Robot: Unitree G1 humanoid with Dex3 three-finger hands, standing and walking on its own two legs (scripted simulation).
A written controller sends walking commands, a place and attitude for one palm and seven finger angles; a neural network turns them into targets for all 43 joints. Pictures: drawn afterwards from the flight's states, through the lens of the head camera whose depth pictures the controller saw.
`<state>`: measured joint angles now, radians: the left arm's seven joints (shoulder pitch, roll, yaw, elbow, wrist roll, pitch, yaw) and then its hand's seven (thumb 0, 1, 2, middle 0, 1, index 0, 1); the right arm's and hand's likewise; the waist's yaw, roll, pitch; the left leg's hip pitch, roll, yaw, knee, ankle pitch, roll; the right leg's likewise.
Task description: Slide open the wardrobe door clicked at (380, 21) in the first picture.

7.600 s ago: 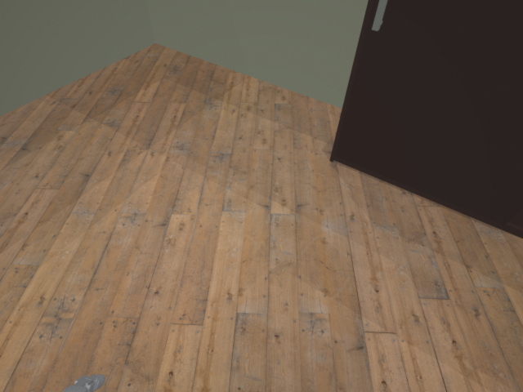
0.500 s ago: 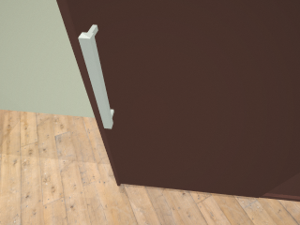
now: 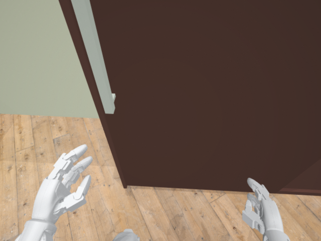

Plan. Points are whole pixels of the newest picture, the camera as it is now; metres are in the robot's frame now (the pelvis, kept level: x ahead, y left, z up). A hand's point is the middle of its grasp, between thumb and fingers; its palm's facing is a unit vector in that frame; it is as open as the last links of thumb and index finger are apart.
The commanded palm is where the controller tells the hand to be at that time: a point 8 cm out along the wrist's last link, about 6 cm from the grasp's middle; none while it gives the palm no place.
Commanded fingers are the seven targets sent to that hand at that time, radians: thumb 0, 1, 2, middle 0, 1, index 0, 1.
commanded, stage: raise the hand with hooked fingers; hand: left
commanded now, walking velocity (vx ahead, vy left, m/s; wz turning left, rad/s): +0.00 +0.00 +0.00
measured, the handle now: (100, 61) +0.48 +0.18 +0.21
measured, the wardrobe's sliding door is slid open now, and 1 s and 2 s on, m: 0.00 0.00 0.00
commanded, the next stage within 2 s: move the hooked fingers beside the handle in 1.76 s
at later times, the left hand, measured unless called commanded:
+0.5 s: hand (48, 183) +0.22 +0.25 +0.09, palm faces +0.02 -1.00 -0.06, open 11.1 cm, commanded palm +0.19 +0.30 +0.09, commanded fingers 0.00 -0.10 0.47 -0.27 -0.94 -0.27 -0.94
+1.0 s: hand (18, 156) +0.25 +0.29 +0.15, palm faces +0.05 -1.00 -0.06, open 13.7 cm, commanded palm +0.22 +0.33 +0.16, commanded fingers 0.00 -0.50 0.30 -0.30 -1.20 -0.30 -1.20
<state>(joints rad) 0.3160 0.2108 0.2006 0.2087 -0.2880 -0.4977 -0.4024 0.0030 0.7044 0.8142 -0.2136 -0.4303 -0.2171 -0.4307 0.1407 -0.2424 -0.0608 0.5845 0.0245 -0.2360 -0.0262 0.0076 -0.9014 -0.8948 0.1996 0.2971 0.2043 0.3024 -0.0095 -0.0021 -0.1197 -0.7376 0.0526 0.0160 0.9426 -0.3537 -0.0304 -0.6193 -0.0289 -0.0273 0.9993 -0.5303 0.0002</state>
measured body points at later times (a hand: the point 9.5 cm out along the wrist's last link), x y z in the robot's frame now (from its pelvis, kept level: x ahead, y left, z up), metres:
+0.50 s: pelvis -0.01 +0.02 +0.01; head +0.02 +0.02 +0.46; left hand +0.21 +0.30 +0.09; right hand +0.14 -0.21 -0.07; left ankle +0.07 +0.14 -0.68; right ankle -0.02 -0.12 -0.68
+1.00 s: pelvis +0.00 +0.02 +0.04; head +0.00 +0.02 +0.49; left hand +0.24 +0.34 +0.15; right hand +0.20 -0.20 -0.02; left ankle +0.07 +0.14 -0.68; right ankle -0.02 -0.12 -0.68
